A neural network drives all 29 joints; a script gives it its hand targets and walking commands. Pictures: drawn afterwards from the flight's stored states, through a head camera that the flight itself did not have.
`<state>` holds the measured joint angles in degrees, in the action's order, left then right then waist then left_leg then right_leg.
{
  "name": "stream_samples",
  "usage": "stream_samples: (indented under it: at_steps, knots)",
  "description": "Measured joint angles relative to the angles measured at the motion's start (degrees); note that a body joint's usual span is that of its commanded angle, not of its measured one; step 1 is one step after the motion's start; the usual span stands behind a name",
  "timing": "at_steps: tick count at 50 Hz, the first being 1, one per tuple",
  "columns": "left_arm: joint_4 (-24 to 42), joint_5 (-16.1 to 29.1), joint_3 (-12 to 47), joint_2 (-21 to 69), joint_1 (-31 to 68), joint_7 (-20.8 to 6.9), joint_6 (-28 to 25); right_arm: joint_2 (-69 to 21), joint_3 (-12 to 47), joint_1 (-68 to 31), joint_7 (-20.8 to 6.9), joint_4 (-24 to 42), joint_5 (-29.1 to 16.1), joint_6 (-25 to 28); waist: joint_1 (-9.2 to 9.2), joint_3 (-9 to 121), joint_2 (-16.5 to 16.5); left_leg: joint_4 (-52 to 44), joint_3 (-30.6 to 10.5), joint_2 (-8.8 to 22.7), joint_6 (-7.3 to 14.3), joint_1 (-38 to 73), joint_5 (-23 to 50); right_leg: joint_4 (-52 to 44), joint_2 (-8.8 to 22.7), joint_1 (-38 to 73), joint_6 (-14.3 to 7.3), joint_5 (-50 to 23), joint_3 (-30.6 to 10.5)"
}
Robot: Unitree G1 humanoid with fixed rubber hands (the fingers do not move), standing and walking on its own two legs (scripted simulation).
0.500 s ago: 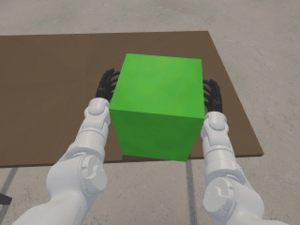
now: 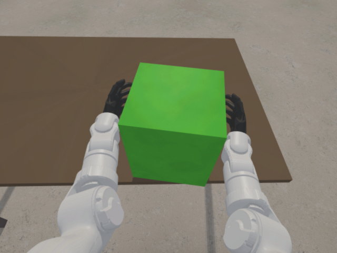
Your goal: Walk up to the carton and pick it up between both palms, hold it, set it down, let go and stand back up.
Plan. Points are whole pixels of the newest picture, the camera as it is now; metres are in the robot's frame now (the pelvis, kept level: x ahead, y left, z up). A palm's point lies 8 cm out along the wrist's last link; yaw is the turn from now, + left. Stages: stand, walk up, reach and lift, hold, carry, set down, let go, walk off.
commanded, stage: reach and lift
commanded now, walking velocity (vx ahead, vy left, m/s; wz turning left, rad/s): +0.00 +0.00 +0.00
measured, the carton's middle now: (174, 128) +0.43 +0.00 +0.03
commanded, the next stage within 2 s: none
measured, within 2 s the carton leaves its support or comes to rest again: leaves its support in 0.94 s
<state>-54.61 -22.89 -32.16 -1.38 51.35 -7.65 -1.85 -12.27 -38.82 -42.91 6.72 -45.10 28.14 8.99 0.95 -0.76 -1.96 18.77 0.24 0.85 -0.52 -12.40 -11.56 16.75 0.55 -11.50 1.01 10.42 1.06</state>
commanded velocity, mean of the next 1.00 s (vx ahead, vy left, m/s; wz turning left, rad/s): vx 0.00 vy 0.00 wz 0.00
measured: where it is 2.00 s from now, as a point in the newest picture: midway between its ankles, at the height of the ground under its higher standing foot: outside the picture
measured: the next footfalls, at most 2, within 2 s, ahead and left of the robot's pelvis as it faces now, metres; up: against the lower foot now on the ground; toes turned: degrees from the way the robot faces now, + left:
none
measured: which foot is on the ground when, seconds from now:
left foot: down 0.00-1.00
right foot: down 0.00-1.00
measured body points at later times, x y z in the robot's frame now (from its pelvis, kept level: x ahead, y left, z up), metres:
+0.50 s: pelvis +0.00 +0.02 +0.00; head +0.05 +0.04 +0.45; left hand +0.45 +0.15 +0.09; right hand +0.40 -0.15 +0.08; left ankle -0.03 +0.12 -0.75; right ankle -0.03 -0.13 -0.75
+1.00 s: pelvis -0.01 +0.00 +0.00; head +0.02 +0.02 +0.45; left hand +0.43 +0.15 +0.10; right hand +0.40 -0.15 +0.10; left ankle -0.03 +0.12 -0.75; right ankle -0.03 -0.13 -0.75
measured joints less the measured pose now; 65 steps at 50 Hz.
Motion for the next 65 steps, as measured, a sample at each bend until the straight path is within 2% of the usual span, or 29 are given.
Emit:
stream_samples:
  at_steps: [11,25,35,52,65]
  knots:
    - [0.62,-0.63,-0.83,1.22,0.01,0.07,0.6,-0.11,-0.91,0.58,-0.54,0.9,0.43,-0.37,0.77,-0.1,-0.6,-1.26,0.84,-0.76,0.89,0.31,0.99,-1.54,0.77,0.22,0.74,-1.38,-0.75]
    - [0.85,-0.64,0.28,2.18,0.03,2.43,1.71,1.7,-2.51,-0.57,-2.53,-1.69,-0.32,-0.15,0.38,0.36,-0.73,0.29,1.84,-0.61,1.24,-0.32,-0.1,-1.86,0.66,0.1,0.93,-1.59,-1.69]
    - [0.57,0.24,0.79,1.66,-0.69,2.7,0.9,2.03,-0.28,-0.3,-1.78,-1.76,-0.84,-0.44,0.59,0.7,0.27,0.19,1.03,-0.19,0.67,-0.53,0.05,-1.44,0.24,-0.09,0.51,-1.22,-0.83]
    - [4.34,3.57,5.18,1.17,-4.92,3.68,1.71,3.9,8.13,2.07,0.42,-2.08,-6.62,-0.8,1.5,2.58,-0.03,-0.47,-0.05,-0.04,0.1,0.7,0.95,-1.28,0.1,1.18,0.15,-1.32,0.37]
    - [7.77,4.36,6.98,1.14,-5.68,4.46,9.98,5.47,10.68,1.12,0.25,-4.54,-12.29,-5.43,0.92,0.85,-1.1,-1.53,0.47,-0.75,0.79,7.31,2.07,-2.27,0.8,7.67,0.59,-2.49,-0.09]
